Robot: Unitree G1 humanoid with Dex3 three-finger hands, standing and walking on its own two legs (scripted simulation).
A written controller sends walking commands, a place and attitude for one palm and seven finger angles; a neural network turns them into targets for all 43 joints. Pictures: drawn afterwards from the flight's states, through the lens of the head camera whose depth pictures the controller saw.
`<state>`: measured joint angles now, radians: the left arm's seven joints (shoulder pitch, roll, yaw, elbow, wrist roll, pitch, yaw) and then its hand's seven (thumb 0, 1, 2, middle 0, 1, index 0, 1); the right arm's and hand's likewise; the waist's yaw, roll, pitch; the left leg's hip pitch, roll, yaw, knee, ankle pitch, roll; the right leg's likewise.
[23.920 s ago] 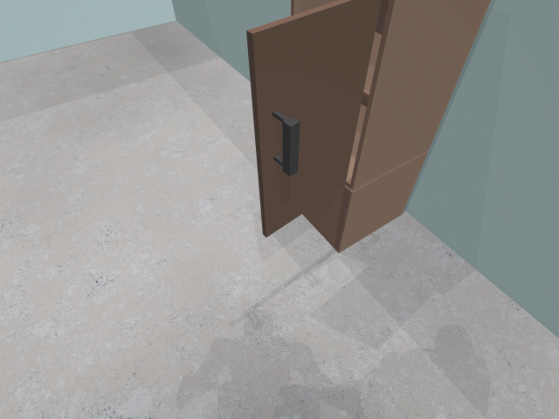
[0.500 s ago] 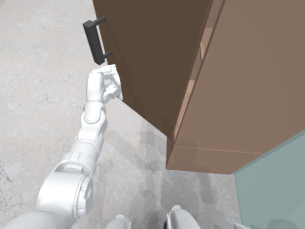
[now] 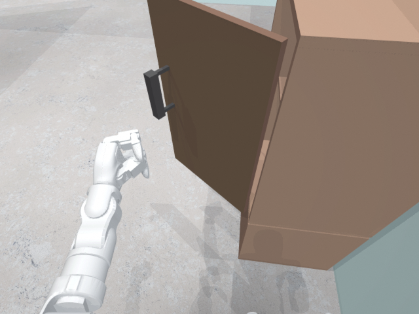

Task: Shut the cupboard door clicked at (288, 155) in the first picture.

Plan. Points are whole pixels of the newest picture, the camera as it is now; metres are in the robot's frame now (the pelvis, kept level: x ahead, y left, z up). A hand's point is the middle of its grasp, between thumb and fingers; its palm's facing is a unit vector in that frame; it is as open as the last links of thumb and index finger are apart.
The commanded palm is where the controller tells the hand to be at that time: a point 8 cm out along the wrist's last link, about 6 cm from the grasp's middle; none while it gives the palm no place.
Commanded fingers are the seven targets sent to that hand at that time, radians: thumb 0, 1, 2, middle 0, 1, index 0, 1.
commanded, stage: draw the hand back to the body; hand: left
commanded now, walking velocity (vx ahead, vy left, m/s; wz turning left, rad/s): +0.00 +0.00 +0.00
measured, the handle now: (161, 92) +0.66 +0.13 +0.04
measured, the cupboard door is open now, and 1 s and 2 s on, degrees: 53 53 53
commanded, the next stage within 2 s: step back with the hand held close in 1.20 s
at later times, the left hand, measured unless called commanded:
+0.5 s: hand (62, 199) +0.27 +0.22 +0.15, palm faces +0.28 -0.92 -0.27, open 3.8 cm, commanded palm +0.22 +0.26 +0.17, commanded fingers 0.00 0.90 0.90 -0.61 -0.75 -0.61 -0.75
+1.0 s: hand out of the picture +0.19 +0.28 +0.20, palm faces +0.53 -0.74 -0.41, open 7.1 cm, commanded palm +0.15 +0.31 +0.21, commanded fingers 0.00 0.90 0.90 -0.20 -0.30 -0.20 -0.30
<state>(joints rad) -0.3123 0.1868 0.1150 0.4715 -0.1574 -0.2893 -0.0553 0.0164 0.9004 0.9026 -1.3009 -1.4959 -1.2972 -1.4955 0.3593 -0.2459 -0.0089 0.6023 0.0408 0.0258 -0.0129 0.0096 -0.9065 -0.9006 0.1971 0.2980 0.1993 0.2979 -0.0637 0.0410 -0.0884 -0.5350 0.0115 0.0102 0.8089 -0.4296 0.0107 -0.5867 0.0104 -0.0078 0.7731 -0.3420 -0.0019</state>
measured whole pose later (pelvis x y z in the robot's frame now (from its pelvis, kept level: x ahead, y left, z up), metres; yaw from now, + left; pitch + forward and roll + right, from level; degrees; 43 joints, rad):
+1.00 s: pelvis +0.02 +0.00 +0.04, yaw +2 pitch -4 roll +0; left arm 0.46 0.33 0.36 -0.36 -0.06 -0.07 0.13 0.01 0.89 0.90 -0.26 -0.36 -0.26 -0.36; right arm 0.21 -0.24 0.01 0.65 0.01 -0.08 -0.09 0.01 -0.90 -0.90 0.20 0.30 0.20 0.30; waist 0.07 0.09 0.00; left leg -0.07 -0.01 -0.02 0.43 -0.29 0.02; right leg -0.11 -0.01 -0.03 0.42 -0.23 0.01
